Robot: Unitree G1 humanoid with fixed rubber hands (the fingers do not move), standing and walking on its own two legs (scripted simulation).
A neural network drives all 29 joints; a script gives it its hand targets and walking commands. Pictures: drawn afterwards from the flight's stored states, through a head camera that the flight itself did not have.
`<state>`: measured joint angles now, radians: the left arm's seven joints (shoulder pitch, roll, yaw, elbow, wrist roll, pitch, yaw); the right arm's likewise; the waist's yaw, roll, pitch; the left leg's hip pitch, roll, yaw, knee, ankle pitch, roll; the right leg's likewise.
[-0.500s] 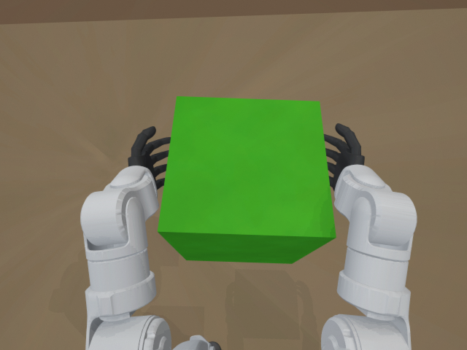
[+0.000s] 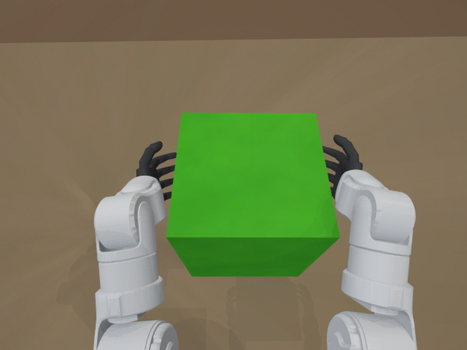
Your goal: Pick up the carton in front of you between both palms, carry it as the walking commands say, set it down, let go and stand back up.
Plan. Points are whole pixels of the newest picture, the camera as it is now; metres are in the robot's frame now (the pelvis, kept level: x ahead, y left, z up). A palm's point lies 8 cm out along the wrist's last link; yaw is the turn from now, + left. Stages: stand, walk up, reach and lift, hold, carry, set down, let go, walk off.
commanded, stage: carry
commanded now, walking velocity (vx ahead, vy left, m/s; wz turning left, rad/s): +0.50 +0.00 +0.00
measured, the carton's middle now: (246, 204) +0.36 +0.02 +0.06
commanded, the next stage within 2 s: none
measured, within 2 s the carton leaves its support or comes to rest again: neither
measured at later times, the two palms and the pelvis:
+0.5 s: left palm (191, 59) +0.65 +0.15 +0.17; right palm (333, 66) +0.63 -0.15 +0.18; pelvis +0.30 +0.03 +0.05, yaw -1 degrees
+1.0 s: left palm out of the picture +0.95 +0.16 +0.23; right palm out of the picture +0.97 -0.14 +0.23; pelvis +0.61 -0.01 +0.09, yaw +0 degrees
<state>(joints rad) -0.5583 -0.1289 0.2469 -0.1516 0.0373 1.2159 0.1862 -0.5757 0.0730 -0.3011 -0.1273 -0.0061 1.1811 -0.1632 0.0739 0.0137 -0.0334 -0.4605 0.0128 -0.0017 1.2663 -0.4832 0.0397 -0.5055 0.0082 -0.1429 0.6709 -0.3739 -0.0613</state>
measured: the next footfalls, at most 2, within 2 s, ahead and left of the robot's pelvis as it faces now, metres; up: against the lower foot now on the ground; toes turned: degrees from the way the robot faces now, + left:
left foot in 0.30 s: +0.37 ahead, +0.12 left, +0.03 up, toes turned +6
right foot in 0.68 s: +0.60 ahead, -0.10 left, +0.06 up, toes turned -7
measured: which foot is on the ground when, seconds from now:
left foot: up 0.00-0.28, down 0.30-0.70, up 0.72-1.00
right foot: down 0.00-0.32, up 0.34-0.66, down 0.68-1.00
